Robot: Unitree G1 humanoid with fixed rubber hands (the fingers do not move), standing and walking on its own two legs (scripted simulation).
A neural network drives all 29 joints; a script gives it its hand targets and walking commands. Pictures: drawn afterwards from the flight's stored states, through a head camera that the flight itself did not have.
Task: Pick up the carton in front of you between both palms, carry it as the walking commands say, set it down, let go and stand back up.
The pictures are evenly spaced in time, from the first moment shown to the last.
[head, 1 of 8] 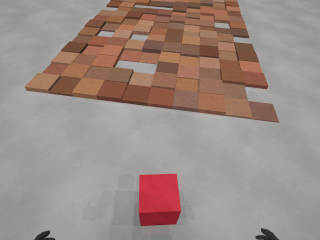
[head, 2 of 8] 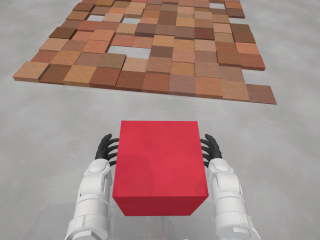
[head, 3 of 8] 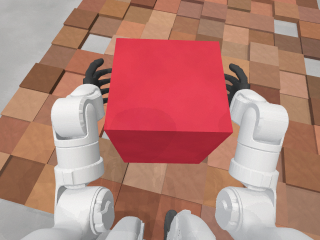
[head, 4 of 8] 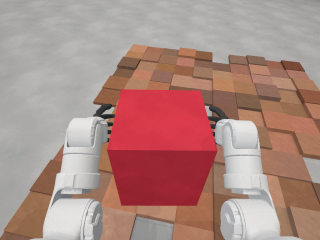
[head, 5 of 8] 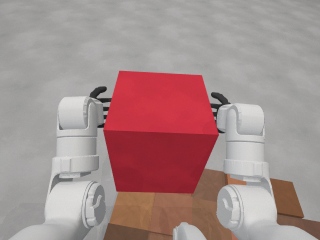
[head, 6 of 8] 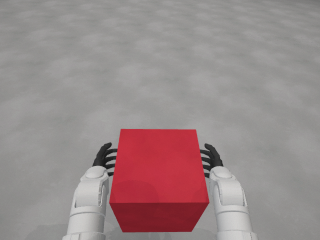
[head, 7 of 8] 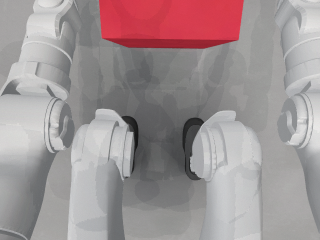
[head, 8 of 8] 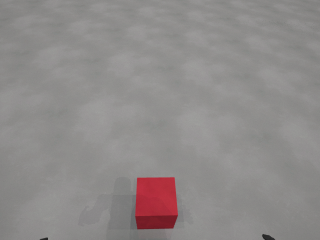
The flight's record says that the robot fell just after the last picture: no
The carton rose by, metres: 0.80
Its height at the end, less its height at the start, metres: +0.00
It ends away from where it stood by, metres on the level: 6.60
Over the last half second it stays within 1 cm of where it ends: yes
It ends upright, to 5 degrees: yes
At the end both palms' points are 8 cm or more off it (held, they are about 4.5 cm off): yes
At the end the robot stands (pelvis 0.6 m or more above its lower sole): yes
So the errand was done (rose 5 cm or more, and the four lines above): yes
